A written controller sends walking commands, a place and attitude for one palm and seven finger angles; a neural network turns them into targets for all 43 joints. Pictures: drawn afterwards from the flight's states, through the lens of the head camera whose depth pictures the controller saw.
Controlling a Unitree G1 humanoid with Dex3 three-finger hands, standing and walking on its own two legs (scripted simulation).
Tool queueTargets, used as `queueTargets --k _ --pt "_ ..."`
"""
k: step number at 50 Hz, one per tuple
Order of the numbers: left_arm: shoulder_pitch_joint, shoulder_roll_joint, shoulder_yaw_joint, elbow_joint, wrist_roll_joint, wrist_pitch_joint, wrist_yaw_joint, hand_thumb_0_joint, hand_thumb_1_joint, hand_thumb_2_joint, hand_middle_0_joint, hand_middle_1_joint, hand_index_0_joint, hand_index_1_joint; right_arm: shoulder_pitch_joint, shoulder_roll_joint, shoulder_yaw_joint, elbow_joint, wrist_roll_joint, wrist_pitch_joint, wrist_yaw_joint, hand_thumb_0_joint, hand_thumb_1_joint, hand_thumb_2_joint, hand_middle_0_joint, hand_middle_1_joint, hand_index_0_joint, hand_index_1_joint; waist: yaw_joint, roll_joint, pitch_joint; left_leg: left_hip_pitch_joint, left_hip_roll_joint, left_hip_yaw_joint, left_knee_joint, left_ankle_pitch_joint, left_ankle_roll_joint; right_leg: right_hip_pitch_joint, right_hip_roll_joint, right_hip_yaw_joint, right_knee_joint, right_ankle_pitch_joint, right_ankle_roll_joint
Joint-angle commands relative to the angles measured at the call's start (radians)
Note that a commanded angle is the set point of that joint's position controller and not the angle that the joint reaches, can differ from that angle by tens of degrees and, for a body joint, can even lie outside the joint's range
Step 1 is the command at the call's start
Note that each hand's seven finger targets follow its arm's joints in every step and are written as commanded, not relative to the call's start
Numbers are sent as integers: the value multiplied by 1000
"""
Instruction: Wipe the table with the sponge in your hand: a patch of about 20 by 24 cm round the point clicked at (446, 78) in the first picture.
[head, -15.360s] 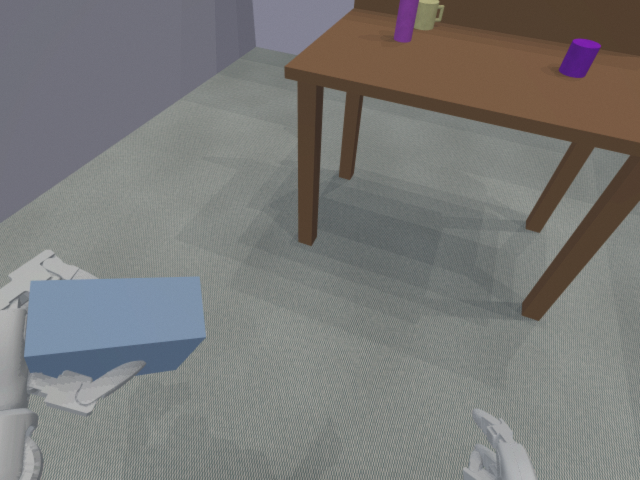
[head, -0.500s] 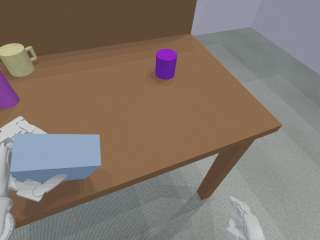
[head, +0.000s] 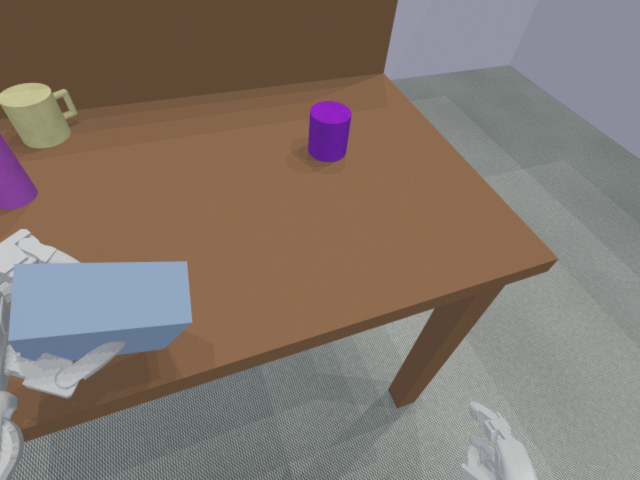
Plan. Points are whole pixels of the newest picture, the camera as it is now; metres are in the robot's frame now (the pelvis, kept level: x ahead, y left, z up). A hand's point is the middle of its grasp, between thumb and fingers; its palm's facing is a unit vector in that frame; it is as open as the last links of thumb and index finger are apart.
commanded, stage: come to a stop and stand still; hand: left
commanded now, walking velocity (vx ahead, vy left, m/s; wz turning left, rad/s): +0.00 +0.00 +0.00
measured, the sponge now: (129, 313) +0.24 +0.23 +0.12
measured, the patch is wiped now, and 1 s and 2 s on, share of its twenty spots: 0.00 0.00 0.00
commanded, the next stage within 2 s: look again from close up in 0.62 s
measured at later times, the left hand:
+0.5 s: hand (84, 296) +0.23 +0.25 +0.16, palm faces +0.36 -0.86 -0.36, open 9.7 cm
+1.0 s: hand (66, 296) +0.23 +0.27 +0.16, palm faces +0.37 -0.85 -0.37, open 9.7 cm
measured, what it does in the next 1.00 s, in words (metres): stands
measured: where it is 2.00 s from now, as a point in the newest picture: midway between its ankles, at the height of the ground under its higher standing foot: outside the picture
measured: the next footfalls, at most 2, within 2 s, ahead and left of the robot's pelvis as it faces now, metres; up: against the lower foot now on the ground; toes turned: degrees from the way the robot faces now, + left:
none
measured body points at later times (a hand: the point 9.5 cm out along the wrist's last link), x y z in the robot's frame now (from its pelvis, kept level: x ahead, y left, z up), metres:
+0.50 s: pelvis +0.01 +0.01 +0.00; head +0.05 +0.04 +0.45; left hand +0.20 +0.30 +0.18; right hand +0.19 -0.21 -0.07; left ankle +0.00 +0.09 -0.74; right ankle +0.01 -0.11 -0.74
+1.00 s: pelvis +0.01 +0.02 +0.00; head +0.04 +0.05 +0.45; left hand +0.20 +0.31 +0.18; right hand +0.19 -0.20 -0.06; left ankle +0.00 +0.09 -0.74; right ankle +0.01 -0.11 -0.74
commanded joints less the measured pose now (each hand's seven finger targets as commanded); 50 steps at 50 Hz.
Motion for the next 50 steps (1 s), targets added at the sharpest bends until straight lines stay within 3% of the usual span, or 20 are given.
queueTargets --k 1,3,5,7,8,12,13,17,18,22,23,26,27,28,35,42,43,47,48,50 --pt "-172 115 15 -305 5 -74 22 0 100 1300 -1200 -1600 -1200 -1600 -108 -127 -48 -156 -5 -87 -3 0 -900 -900 200 300 200 300 -25 125 -140 29 66 -76 -97 99 -14 82 -75 137 -74 148 -16" --pt "-123 94 7 -261 6 -63 24 0 100 1300 -1200 -1600 -1200 -1600 -113 -125 -44 -151 -7 -85 1 0 -900 -900 200 300 200 300 -26 77 -127 18 64 -69 -98 91 -17 81 -70 125 -89 139 -12" --pt "-96 120 37 -262 6 -56 27 0 100 1300 -1200 -1600 -1200 -1600 -112 -134 -53 -157 -8 -76 4 0 -900 -900 200 300 200 300 -25 48 -121 12 64 -77 -98 119 -22 86 -70 134 -90 163 -16" --pt "-47 164 96 -237 3 -52 32 0 100 1300 -1200 -1600 -1200 -1600 -131 -132 -51 -159 -5 -67 1 0 -900 -900 200 300 200 300 -21 44 -112 2 67 -78 -114 123 -28 87 -61 121 -90 161 -13" --pt "-34 137 79 -224 -1 -53 27 0 100 1300 -1200 -1600 -1200 -1600 -122 -126 -49 -164 -9 -57 0 0 -900 -900 200 300 200 300 -26 43 -116 -11 70 -78 -118 116 -25 98 -66 116 -91 154 -13" --pt "-10 187 138 -252 -12 -50 25 0 100 1300 -1200 -1600 -1200 -1600 -139 -122 -47 -182 -3 -45 -6 0 -900 -900 200 300 200 300 -23 50 -120 -9 74 -79 -127 146 -27 120 -63 104 -88 198 -8" --pt "-5 152 105 -246 -17 -49 18 0 100 1300 -1200 -1600 -1200 -1600 -126 -121 -45 -184 -6 -41 -7 0 -900 -900 200 300 200 300 -28 42 -127 -10 73 -80 -127 159 -25 130 -60 97 -85 209 -7" --pt "-40 169 98 -343 -12 -49 22 0 100 1300 -1200 -1600 -1200 -1600 -145 -122 -43 -189 -2 -56 -8 0 -900 -900 200 300 200 300 -24 108 -165 43 78 -70 -114 229 -27 137 -59 89 -62 272 -3" --pt "-45 139 65 -338 -13 -49 20 0 100 1300 -1200 -1600 -1200 -1600 -127 -127 -45 -182 -7 -54 -7 0 -900 -900 200 300 200 300 -28 112 -167 33 77 -76 -120 235 -26 146 -55 80 -62 267 -1" --pt "-42 172 92 -370 -3 -43 33 0 100 1300 -1200 -1600 -1200 -1600 -134 -130 -51 -177 -1 -61 -8 0 -900 -900 200 300 200 300 -23 110 -191 68 85 -82 -112 294 -37 148 -53 78 -38 295 -2" --pt "-29 145 72 -339 -7 -41 30 0 100 1300 -1200 -1600 -1200 -1600 -119 -130 -50 -172 -7 -54 -8 0 -900 -900 200 300 200 300 -25 90 -185 52 86 -85 -117 293 -36 155 -53 69 -44 287 0" --pt "-25 159 89 -345 -5 -38 30 0 100 1300 -1200 -1600 -1200 -1600 -115 -132 -58 -176 -4 -48 -7 0 -900 -900 200 300 200 300 -25 85 -189 53 95 -92 -113 323 -47 167 -61 71 -32 304 -4" --pt "2 174 113 -320 -5 -31 34 0 100 1300 -1200 -1600 -1200 -1600 -129 -128 -53 -174 0 -46 -9 0 -900 -900 200 300 200 300 -23 74 -174 54 93 -89 -119 315 -49 150 -56 68 -39 286 -1" --pt "4 134 77 -297 -10 -30 26 0 100 1300 -1200 -1600 -1200 -1600 -115 -129 -52 -171 -5 -37 -7 0 -900 -900 200 300 200 300 -27 73 -162 36 92 -89 -130 299 -50 151 -54 58 -44 268 0" --pt "-30 147 76 -304 -6 -24 23 0 100 1300 -1200 -1600 -1200 -1600 -115 -130 -55 -182 -3 -31 -9 0 -900 -900 200 300 200 300 -29 78 -127 -15 97 -95 -163 162 -42 158 -57 72 -61 212 1" --pt "-53 179 96 -363 1 -31 34 0 100 1300 -1200 -1600 -1200 -1600 -139 -129 -52 -185 0 -40 -12 0 -900 -900 200 300 200 300 -25 136 -147 -1 91 -98 -166 188 -50 170 -48 60 -43 217 1" --pt "-43 141 63 -339 -4 -32 28 0 100 1300 -1200 -1600 -1200 -1600 -124 -126 -48 -182 -6 -34 -10 0 -900 -900 200 300 200 300 -26 124 -138 -15 92 -104 -178 170 -49 170 -47 51 -48 197 1" --pt "-23 165 95 -331 -2 -29 33 0 100 1300 -1200 -1600 -1200 -1600 -128 -129 -55 -183 1 -35 -9 0 -900 -900 200 300 200 300 -26 105 -135 -8 94 -102 -173 182 -59 164 -47 55 -48 203 0" --pt "-16 135 67 -310 -6 -30 28 0 100 1300 -1200 -1600 -1200 -1600 -115 -131 -52 -179 -6 -28 -8 0 -900 -900 200 300 200 300 -28 94 -133 -15 93 -107 -179 180 -56 165 -46 48 -55 196 0" --pt "-12 145 77 -302 -5 -26 26 0 100 1300 -1200 -1600 -1200 -1600 -113 -131 -58 -184 -3 -29 -9 0 -900 -900 200 300 200 300 -28 90 -132 -15 98 -105 -171 172 -53 169 -57 62 -61 212 0"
